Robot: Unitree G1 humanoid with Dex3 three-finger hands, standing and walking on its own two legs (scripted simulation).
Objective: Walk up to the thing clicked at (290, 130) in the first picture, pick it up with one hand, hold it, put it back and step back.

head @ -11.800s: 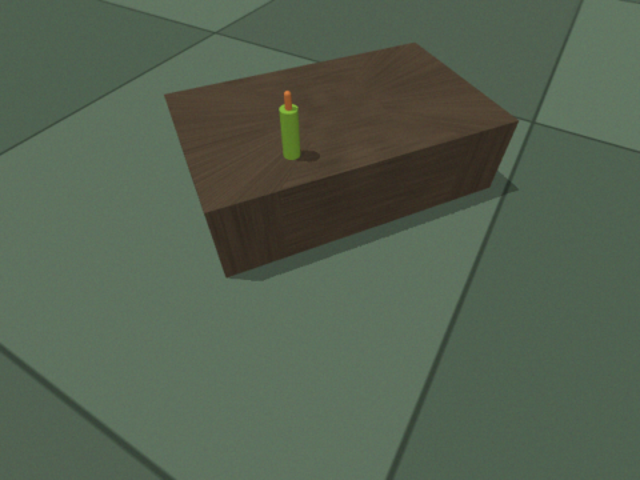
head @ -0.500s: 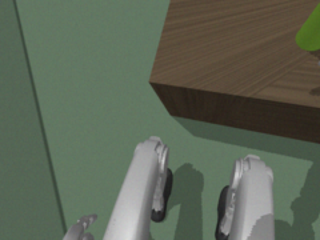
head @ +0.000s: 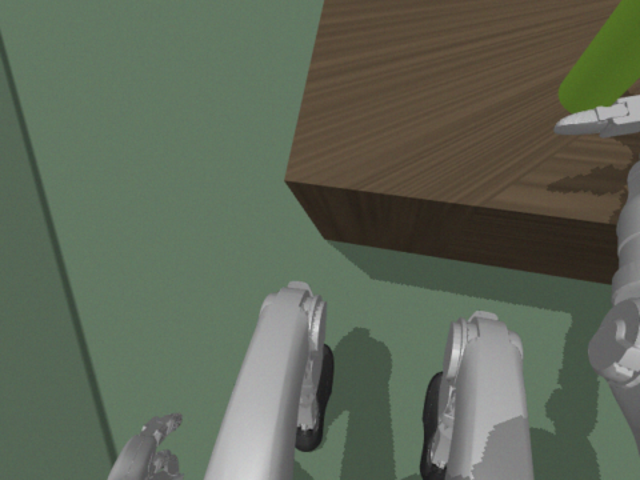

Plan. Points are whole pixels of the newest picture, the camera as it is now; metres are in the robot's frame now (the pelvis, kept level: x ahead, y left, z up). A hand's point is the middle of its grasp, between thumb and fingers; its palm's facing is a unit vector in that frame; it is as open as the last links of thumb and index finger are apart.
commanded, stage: rest palm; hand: right
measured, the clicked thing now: out of the picture +0.59 -0.22 +0.04
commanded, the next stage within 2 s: close in 0.36 s
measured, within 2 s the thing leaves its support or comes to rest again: leaves its support in 1.86 s
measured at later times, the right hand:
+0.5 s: hand (620, 72) +0.54 -0.20 +0.02, palm faces +0.21 +0.98 +0.00, open 17.4 cm
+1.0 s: hand out of the picture +0.56 -0.23 +0.03, palm faces +0.24 +0.97 -0.03, open 10.9 cm
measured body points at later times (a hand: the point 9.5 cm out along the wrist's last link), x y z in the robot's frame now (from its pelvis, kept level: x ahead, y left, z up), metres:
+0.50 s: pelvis +0.00 +0.00 +0.01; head +0.23 -0.03 +0.40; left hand +0.08 +0.28 -0.12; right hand +0.53 -0.26 +0.02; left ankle +0.09 +0.12 -0.41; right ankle +0.07 -0.13 -0.41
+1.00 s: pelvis +0.00 +0.00 +0.00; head +0.23 -0.04 +0.39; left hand +0.05 +0.29 -0.11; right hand +0.54 -0.28 +0.03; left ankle +0.09 +0.12 -0.41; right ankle +0.07 -0.13 -0.41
